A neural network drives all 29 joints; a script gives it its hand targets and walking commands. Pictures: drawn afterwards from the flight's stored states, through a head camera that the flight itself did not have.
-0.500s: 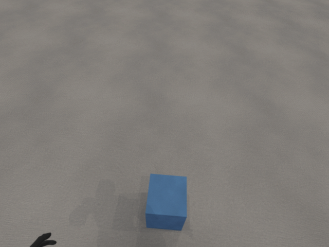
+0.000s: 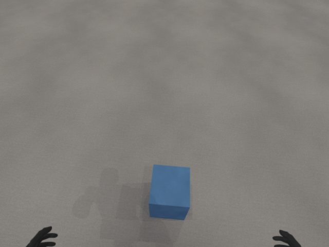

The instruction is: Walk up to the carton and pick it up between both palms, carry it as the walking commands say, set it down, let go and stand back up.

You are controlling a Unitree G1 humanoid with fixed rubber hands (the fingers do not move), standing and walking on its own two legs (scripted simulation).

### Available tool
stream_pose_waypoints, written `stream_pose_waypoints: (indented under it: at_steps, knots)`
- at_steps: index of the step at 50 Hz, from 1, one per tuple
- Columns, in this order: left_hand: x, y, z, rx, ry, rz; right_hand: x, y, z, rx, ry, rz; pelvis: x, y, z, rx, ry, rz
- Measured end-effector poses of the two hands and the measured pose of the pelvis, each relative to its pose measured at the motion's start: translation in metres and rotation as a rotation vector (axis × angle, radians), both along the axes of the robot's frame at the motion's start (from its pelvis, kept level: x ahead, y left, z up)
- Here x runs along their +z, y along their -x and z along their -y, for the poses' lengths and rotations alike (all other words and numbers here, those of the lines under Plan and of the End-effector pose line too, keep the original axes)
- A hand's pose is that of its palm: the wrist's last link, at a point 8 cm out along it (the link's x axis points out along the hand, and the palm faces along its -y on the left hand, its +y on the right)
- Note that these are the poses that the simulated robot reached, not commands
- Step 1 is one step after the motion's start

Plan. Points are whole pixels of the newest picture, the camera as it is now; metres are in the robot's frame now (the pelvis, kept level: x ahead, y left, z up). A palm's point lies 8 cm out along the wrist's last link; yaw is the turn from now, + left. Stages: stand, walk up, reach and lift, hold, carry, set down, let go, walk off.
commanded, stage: reach and lift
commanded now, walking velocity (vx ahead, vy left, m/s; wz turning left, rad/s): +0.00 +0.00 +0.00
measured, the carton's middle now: (169, 193) +0.48 -0.03 -0.65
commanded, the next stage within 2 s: none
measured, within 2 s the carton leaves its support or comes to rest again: neither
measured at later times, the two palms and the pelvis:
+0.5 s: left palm (74, 209) +0.24 +0.26 -0.13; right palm (269, 217) +0.24 -0.28 -0.12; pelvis -0.02 +0.01 -0.04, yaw -4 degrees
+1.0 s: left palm (105, 172) +0.37 +0.21 -0.17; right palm (241, 178) +0.37 -0.25 -0.17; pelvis -0.07 +0.00 -0.08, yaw -3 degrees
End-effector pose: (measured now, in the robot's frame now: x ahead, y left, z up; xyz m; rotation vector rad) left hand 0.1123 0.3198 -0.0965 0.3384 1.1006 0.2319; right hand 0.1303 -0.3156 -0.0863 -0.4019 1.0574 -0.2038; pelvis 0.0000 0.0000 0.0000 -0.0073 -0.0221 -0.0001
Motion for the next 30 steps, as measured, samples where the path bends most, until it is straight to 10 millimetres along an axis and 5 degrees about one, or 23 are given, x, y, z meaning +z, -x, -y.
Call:
stream_pose_waypoints:
  at_steps: [5, 13, 30]
  knots:
    - [0.001, -0.045, 0.022, -0.056, 0.027, 0.057, 0.006, -0.019, -0.007, -0.003, -0.040, 0.040, -0.006, 0.010, -0.002, -0.042, -0.005, -0.015]
    - [-0.011, -0.080, 0.040, -0.049, 0.065, 0.081, -0.010, -0.031, -0.013, -0.037, -0.082, 0.031, -0.019, 0.008, -0.008, -0.082, -0.018, -0.086]
    - [-0.042, -0.143, 0.065, -0.016, 0.115, 0.179, -0.042, -0.132, -0.034, -0.001, -0.131, 0.147, -0.051, 0.031, -0.006, -0.070, -0.033, -0.283]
